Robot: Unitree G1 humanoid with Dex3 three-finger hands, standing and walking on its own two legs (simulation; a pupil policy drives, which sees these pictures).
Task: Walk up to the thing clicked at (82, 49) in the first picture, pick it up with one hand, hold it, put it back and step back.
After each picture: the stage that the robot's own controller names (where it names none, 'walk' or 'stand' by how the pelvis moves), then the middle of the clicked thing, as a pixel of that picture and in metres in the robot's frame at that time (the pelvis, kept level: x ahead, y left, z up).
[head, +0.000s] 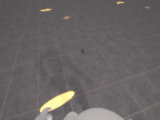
stand; (82, 50) +1.38 +0.17 -0.72
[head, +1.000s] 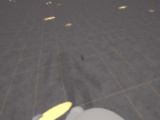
walk; (82, 57) +1.26 +0.25 -0.71
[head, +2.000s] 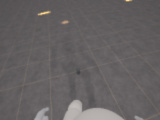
walk; (78, 71) +0.77 +0.24 -0.71
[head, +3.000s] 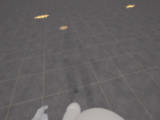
walk; (76, 89) +0.47 +0.19 -0.71
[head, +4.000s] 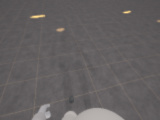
stand; (71, 99) +0.35 +0.17 -0.71
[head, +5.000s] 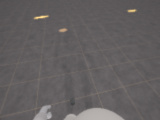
stand; (72, 101) +0.32 +0.18 -0.72
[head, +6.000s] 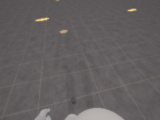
stand; (73, 100) +0.34 +0.19 -0.72
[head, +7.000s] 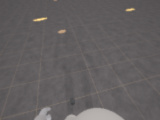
stand; (72, 101) +0.33 +0.20 -0.72
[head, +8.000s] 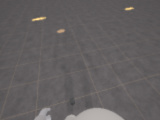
stand; (72, 101) +0.32 +0.20 -0.72
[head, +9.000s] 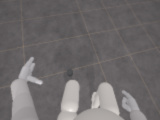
go down; (70, 72) +0.39 +0.18 -0.47
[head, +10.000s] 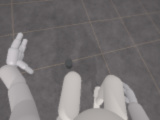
go down; (69, 64) +0.43 +0.18 -0.33
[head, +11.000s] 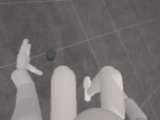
close in; (50, 55) +0.42 +0.21 -0.24
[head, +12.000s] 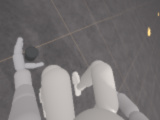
close; (31, 54) +0.42 +0.23 -0.23
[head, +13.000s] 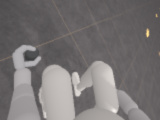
lift; (31, 55) +0.41 +0.23 -0.23
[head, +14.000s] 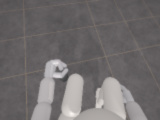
lift; (63, 76) +0.29 +0.21 -0.15
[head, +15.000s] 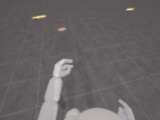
go down; (62, 104) +0.29 +0.31 -0.70
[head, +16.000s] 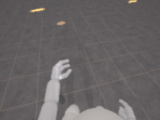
stand; (61, 99) +0.29 +0.33 -0.69
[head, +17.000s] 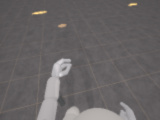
stand; (61, 101) +0.28 +0.33 -0.70
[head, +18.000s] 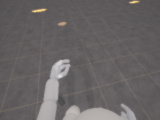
stand; (60, 101) +0.27 +0.33 -0.69
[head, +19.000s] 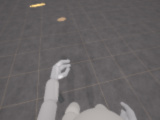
stand; (60, 98) +0.27 +0.34 -0.68
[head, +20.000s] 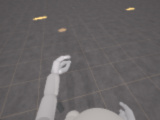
stand; (60, 107) +0.25 +0.34 -0.70
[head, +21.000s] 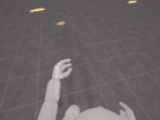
stand; (58, 102) +0.26 +0.35 -0.69
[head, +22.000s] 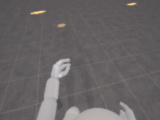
stand; (58, 104) +0.25 +0.35 -0.70
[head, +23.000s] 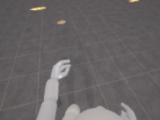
stand; (58, 101) +0.25 +0.36 -0.69
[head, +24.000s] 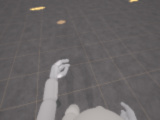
stand; (56, 102) +0.24 +0.37 -0.69
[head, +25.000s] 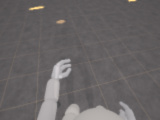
stand; (56, 102) +0.23 +0.37 -0.69
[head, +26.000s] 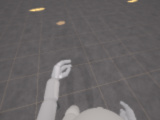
stand; (55, 104) +0.22 +0.38 -0.69
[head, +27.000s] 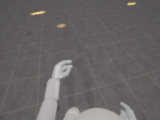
stand; (55, 106) +0.21 +0.39 -0.70
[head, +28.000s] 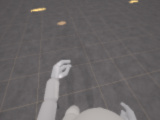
stand; (54, 105) +0.21 +0.39 -0.70
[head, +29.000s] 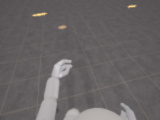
stand; (54, 109) +0.20 +0.40 -0.70
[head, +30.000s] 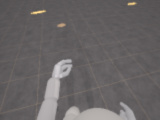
stand; (53, 107) +0.20 +0.40 -0.70
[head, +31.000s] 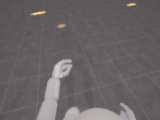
stand; (53, 108) +0.20 +0.41 -0.70
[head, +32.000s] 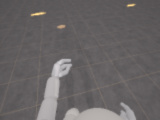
stand; (53, 109) +0.19 +0.41 -0.70
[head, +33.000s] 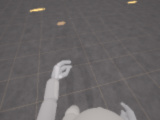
stand; (53, 106) +0.20 +0.40 -0.70
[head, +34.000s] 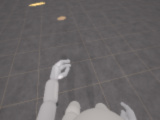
stand; (53, 102) +0.20 +0.40 -0.67
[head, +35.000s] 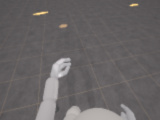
stand; (54, 107) +0.21 +0.40 -0.69
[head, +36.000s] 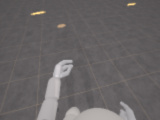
stand; (54, 108) +0.20 +0.40 -0.70
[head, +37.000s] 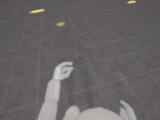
close; (53, 106) +0.20 +0.40 -0.70
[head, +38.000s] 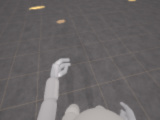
close; (53, 104) +0.20 +0.40 -0.69
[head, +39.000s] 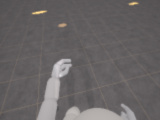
stand; (54, 107) +0.20 +0.40 -0.70
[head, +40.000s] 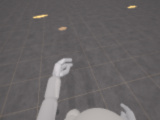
stand; (54, 110) +0.19 +0.40 -0.70
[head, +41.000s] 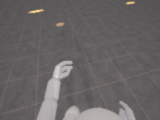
stand; (53, 107) +0.19 +0.40 -0.69
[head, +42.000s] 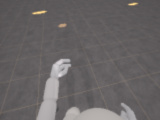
close; (54, 107) +0.20 +0.40 -0.70
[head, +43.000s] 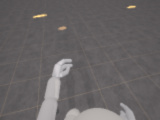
stand; (54, 109) +0.20 +0.40 -0.70
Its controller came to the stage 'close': yes
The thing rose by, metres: 0.24
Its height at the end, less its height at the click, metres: -0.02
